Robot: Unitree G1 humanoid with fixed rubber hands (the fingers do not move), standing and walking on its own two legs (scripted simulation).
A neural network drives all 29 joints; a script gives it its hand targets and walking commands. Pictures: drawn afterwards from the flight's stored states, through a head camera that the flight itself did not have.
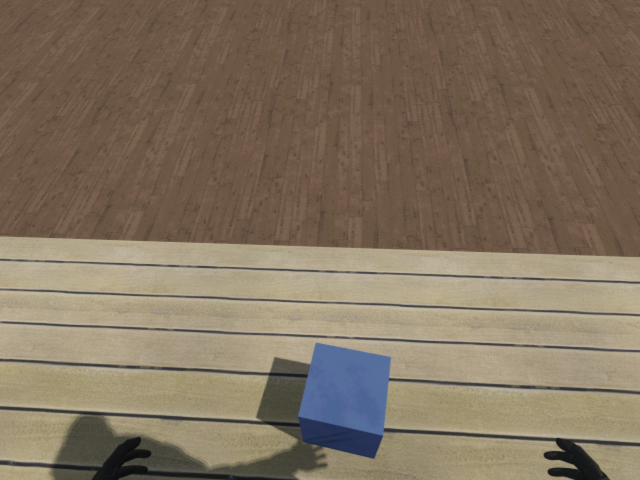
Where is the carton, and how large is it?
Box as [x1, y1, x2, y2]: [298, 343, 390, 458]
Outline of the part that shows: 315,343 298,414 303,441 373,458 383,432 390,357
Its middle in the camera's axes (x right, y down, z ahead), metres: +0.07 +0.47 +1.09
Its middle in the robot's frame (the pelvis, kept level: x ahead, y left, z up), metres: +0.41 -0.02 -0.66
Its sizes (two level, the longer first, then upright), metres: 0.210 0.200 0.250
